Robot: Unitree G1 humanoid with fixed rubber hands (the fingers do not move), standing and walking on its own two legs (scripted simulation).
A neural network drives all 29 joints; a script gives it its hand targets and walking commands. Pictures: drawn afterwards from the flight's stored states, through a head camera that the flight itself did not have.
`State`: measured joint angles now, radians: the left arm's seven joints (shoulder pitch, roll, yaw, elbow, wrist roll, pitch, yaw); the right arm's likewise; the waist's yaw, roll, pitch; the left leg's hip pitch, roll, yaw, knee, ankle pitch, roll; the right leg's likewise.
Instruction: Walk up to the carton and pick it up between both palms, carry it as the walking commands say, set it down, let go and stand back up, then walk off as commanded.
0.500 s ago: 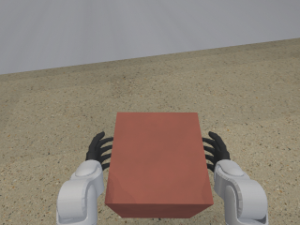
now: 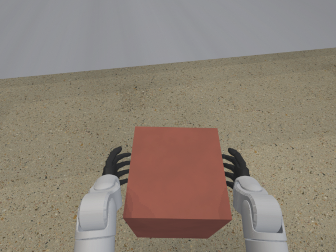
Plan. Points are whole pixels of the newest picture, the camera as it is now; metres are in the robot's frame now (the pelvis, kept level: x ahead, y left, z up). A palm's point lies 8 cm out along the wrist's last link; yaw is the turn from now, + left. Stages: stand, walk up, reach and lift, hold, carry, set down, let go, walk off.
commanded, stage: carry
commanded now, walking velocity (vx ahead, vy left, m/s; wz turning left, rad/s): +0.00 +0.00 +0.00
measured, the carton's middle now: (174, 186) +0.29 +0.01 -0.02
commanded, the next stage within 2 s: none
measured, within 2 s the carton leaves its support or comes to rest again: neither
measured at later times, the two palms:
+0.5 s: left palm (111, 189) +0.24 +0.14 +0.07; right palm (247, 189) +0.24 -0.15 +0.07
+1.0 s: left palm (119, 198) +0.23 +0.13 +0.06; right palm (254, 198) +0.23 -0.16 +0.06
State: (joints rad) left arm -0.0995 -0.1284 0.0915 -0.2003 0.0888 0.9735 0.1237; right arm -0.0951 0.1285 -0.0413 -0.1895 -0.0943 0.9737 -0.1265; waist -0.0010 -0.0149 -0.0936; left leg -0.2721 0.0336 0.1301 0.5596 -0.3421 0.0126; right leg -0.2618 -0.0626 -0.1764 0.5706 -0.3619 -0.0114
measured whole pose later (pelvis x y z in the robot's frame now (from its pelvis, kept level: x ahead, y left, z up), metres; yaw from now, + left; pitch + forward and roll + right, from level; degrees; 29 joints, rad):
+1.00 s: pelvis -0.05 -0.03 +0.00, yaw +1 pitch +1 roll +1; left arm -0.15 -0.13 0.12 -0.01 0.14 0.87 0.09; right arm -0.15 0.13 -0.07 -0.02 -0.15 0.90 -0.11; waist -0.01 -0.01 -0.08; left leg -0.28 0.06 0.10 0.51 -0.25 -0.01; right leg -0.26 -0.03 -0.21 0.53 -0.29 -0.06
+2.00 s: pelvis -0.09 +0.07 +0.00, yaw +16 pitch +3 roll -1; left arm -0.03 -0.13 0.04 -0.51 0.04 1.20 0.16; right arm -0.03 0.13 0.00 -0.52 -0.06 1.20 -0.16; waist 0.00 -0.02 -0.03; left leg -0.40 -0.07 0.11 0.53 -0.19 0.13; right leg -0.53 -0.09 -0.07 1.14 -0.51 0.07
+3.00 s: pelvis -0.29 +0.22 -0.01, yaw +48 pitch +1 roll +0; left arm -0.02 -0.13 0.04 -0.46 0.04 1.16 0.14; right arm -0.01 0.13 0.02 -0.51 -0.09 1.20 -0.17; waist -0.02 0.05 -0.05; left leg -0.58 -0.10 0.07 0.99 -0.36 0.01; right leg -0.33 -0.08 -0.16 0.64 -0.32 -0.02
